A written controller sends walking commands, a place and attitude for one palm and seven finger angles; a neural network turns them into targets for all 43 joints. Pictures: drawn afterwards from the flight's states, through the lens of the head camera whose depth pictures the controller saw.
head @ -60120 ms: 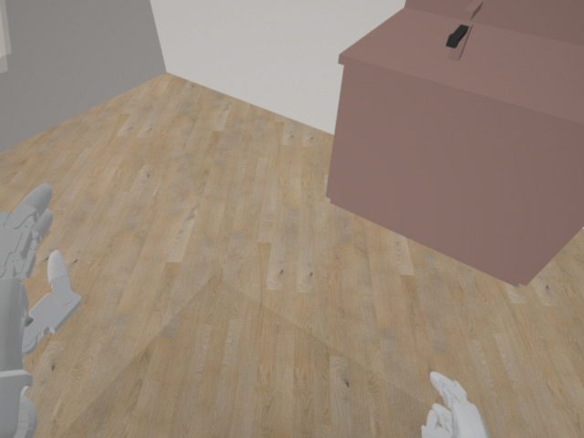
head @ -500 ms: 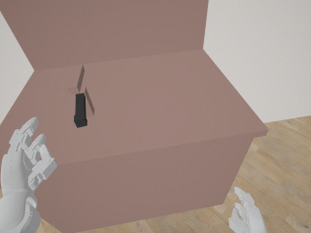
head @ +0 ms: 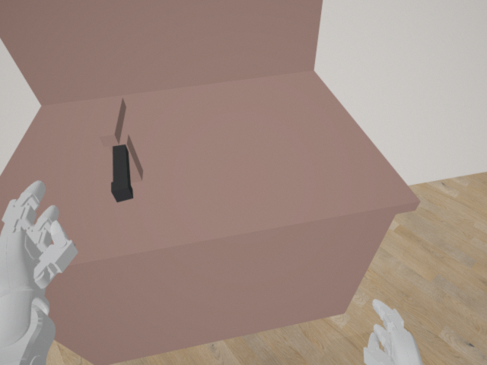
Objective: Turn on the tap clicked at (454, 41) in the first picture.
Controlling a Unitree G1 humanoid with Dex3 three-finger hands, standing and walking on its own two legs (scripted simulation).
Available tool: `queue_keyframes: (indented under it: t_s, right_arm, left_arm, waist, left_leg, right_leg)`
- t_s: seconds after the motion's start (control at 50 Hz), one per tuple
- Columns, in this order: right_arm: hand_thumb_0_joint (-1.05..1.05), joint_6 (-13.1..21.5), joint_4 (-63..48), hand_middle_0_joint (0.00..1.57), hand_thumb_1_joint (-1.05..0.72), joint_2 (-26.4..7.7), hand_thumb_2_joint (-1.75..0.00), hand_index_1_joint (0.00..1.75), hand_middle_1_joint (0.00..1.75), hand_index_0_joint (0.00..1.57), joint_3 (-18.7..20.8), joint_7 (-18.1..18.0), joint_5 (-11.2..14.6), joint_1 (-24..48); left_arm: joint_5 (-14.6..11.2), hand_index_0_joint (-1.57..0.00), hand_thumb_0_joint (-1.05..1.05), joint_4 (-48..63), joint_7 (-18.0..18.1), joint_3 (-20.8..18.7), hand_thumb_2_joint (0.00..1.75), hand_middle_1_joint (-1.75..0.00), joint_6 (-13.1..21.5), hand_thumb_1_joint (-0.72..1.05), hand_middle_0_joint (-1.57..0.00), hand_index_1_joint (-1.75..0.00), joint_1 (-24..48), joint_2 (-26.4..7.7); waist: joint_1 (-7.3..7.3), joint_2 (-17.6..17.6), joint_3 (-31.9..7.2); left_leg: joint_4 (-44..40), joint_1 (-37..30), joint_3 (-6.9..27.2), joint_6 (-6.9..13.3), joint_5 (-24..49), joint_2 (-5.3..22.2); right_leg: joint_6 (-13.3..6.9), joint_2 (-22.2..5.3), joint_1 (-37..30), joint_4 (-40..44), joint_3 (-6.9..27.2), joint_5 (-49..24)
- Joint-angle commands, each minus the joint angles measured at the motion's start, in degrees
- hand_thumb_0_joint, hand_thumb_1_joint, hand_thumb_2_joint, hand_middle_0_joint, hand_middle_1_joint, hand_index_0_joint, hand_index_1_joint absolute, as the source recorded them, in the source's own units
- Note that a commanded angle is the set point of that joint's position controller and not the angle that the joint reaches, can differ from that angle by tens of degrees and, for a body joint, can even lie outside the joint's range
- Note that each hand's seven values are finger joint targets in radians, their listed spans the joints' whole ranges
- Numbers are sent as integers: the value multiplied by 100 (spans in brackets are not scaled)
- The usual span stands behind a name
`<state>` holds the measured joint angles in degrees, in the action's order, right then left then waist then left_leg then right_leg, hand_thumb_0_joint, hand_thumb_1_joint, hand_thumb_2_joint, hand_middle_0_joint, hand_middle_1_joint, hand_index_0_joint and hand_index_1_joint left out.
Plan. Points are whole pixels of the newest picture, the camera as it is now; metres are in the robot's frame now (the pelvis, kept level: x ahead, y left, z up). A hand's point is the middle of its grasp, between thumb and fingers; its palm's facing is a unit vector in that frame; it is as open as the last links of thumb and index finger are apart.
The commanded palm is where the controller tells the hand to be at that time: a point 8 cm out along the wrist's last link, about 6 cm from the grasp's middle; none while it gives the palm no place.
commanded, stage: reach beside the lever's end, fingers flat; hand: left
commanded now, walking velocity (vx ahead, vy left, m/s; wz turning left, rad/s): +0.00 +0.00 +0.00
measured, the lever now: (122, 190) +0.36 +0.26 +0.11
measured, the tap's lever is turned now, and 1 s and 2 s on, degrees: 8 8 8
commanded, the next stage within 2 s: push the lever round in 1.48 s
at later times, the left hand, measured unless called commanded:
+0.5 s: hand (71, 223) +0.27 +0.30 +0.12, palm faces +0.51 -0.86 -0.08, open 7.6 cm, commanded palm +0.23 +0.34 +0.12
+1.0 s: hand (83, 205) +0.32 +0.31 +0.11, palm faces +0.51 -0.86 -0.09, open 7.8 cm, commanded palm +0.27 +0.35 +0.11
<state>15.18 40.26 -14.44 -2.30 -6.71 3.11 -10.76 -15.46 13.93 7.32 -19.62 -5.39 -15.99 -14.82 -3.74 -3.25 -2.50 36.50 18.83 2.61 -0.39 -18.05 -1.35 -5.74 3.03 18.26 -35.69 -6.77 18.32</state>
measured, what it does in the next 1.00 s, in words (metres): stands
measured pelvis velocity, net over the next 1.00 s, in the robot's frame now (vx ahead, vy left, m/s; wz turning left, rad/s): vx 0.00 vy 0.03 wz -0.02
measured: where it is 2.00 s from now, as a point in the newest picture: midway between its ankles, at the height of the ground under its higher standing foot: outside the picture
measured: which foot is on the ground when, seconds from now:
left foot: down 0.00-1.00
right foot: down 0.00-1.00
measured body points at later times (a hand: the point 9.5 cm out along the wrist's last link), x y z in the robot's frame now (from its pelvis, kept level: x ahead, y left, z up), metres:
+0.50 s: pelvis -0.01 +0.02 +0.00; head +0.00 +0.00 +0.45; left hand +0.24 +0.35 +0.13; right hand +0.18 -0.21 -0.08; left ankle +0.01 +0.13 -0.72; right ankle +0.01 -0.05 -0.72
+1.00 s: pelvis +0.00 +0.03 +0.00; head +0.02 +0.01 +0.45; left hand +0.29 +0.36 +0.12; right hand +0.16 -0.22 -0.10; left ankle +0.01 +0.13 -0.72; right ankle +0.01 -0.05 -0.72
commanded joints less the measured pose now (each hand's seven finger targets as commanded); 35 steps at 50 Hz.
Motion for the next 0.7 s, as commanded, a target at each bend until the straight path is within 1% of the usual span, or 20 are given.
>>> queue_keyframes:
  t_s: [0.0,0.04,0.06,0.14,0.2,0.24,0.28,0.3,0.34,0.36,0.42,0.44,0.46,0.5,0.54,0.58,0.6,0.64,0.66,0.68]
  right_arm:
    - [0,318,-918,20,-90,-602,-90,30,30,20,224,-95,17,814]
    - [0,291,-897,20,-90,-609,-90,30,30,20,232,-105,16,830]
    - [0,270,-866,20,-90,-613,-90,30,30,20,216,-106,35,847]
    - [0,290,-907,20,-90,-624,-90,30,30,20,222,-80,1,793]
    - [0,283,-896,20,-90,-636,-90,30,30,20,217,-89,4,816]
    - [0,269,-884,20,-90,-669,-90,30,30,20,229,-97,-4,801]
    - [0,248,-906,20,-90,-652,-90,30,30,20,227,-84,-9,814]
    - [0,240,-911,20,-90,-657,-90,30,30,20,232,-75,-17,780]
    - [0,185,-872,20,-90,-688,-90,30,30,20,239,-80,-24,760]
    - [0,149,-853,20,-90,-691,-90,30,30,20,228,-80,-19,779]
    - [0,140,-884,20,-90,-673,-90,30,30,20,226,-56,-34,769]
    - [0,142,-887,20,-90,-686,-90,30,30,20,241,-53,-60,735]
    - [0,124,-857,20,-90,-699,-90,30,30,20,241,-52,-53,730]
    - [0,96,-877,20,-90,-705,-90,30,30,20,251,-37,-56,692]
    - [0,71,-865,20,-90,-726,-90,30,30,20,259,-34,-51,665]
    - [0,28,-872,20,-90,-729,-90,30,30,20,260,-28,-55,644]
    - [0,16,-885,20,-90,-721,-90,30,30,20,272,-19,-66,619]
    - [0,6,-887,20,-90,-731,-90,30,30,20,274,-6,-69,605]
    - [0,-12,-850,20,-90,-726,-90,30,30,20,283,-10,-62,594]
    - [0,-13,-867,20,-90,-726,-90,30,30,20,277,5,-78,567]
  left_arm:
    - [-31,-19,0,846,-37,-646,90,-26,401,90,-19,-26,1129,-1213]
    - [-45,-18,0,657,-48,-761,90,-25,392,90,-18,-25,1294,-1325]
    - [-2,-18,0,613,-41,-813,90,-25,408,90,-18,-25,1454,-1420]
    - [44,-18,0,505,-71,-667,90,-24,538,90,-18,-24,1569,-1313]
    - [56,-18,0,256,-93,-542,90,-23,583,90,-18,-23,1849,-1220]
    - [58,-18,0,109,-94,-617,90,-23,603,90,-18,-23,2018,-1339]
    - [132,-17,0,179,-63,-576,90,-22,622,90,-17,-22,2162,-1334]
    - [136,-17,0,88,-47,-567,90,-22,615,90,-17,-22,2098,-1307]
    - [135,-17,0,-138,-23,-703,90,-21,614,90,-17,-21,2257,-1467]
    - [164,-17,0,-240,-3,-816,90,-21,617,90,-17,-21,2296,-1580]
    - [221,-17,0,-141,21,-561,90,-20,740,90,-17,-20,2684,-1411]
    - [218,-17,0,-253,21,-569,90,-20,766,90,-17,-20,2572,-1381]
    - [252,-17,0,-321,42,-721,90,-20,793,90,-17,-20,2570,-1535]
    - [234,-16,0,-499,-5,-545,90,-19,810,90,-16,-19,2610,-1360]
    - [214,-16,0,-685,-41,-625,90,-19,818,90,-16,-19,2650,-1445]
    - [268,-16,0,-681,-25,-737,90,-18,833,90,-16,-18,2796,-1598]
    - [270,-16,0,-697,-24,-699,90,-18,851,90,-16,-18,2832,-1542]
    - [273,-16,0,-717,-24,-640,90,-18,911,90,-16,-18,2955,-1499]
    - [320,-16,0,-781,14,-786,90,-17,950,90,-16,-17,2961,-1643]
    - [343,-16,0,-754,22,-615,90,-17,999,90,-16,-17,3076,-1501]
  waist:
    - [28,200,-643]
    - [13,236,-608]
    - [17,64,-610]
    - [16,-40,-796]
    - [79,89,-684]
    - [73,242,-714]
    - [68,-19,-854]
    - [47,7,-879]
    - [89,219,-817]
    - [43,112,-809]
    - [128,-147,-883]
    - [106,-56,-965]
    - [101,-103,-987]
    - [148,148,-959]
    - [123,147,-916]
    - [114,-68,-1016]
    - [122,46,-1089]
    - [152,-75,-1099]
    - [138,-111,-1085]
    - [183,-95,-1078]
  left_leg:
    - [-412,110,59,227,649,5]
    - [-426,167,72,218,597,18]
    - [-455,119,71,223,618,4]
    - [-513,-9,80,218,755,-3]
    - [-562,-19,94,228,595,-8]
    - [-582,33,108,230,562,0]
    - [-604,-120,92,221,700,-13]
    - [-607,-100,102,212,692,-13]
    - [-607,-19,107,216,678,-1]
    - [-626,1,117,212,662,-7]
    - [-650,-177,135,185,715,7]
    - [-628,-176,113,197,756,2]
    - [-624,-178,124,192,828,7]
    - [-616,-119,117,192,843,16]
    - [-625,-63,121,188,794,15]
    - [-618,-116,116,181,906,1]
    - [-610,-124,117,171,997,12]
    - [-589,-167,122,166,1014,9]
    - [-590,-172,132,162,1022,23]
    - [-590,-189,143,153,1033,17]
  right_leg:
    - [585,-549,-415,927,924,-774]
    - [585,-557,-431,960,963,-663]
    - [548,-526,-404,944,906,-629]
    - [506,-467,-433,829,777,-846]
    - [509,-430,-278,860,723,-660]
    - [511,-431,-334,873,739,-609]
    - [482,-420,-342,813,682,-758]
    - [481,-412,-350,811,677,-754]
    - [493,-404,-345,823,674,-758]
    - [472,-396,-356,827,663,-706]
    - [438,-371,-276,773,613,-754]
    - [446,-363,-317,759,624,-820]
    - [432,-358,-328,736,596,-892]
    - [454,-348,-310,726,583,-948]
    - [447,-348,-309,741,600,-919]
    - [430,-352,-333,707,609,-1020]
    - [432,-346,-389,671,579,-1121]
    - [427,-332,-312,662,575,-1118]
    - [414,-317,-294,648,562,-1088]
    - [415,-314,-250,627,541,-1096]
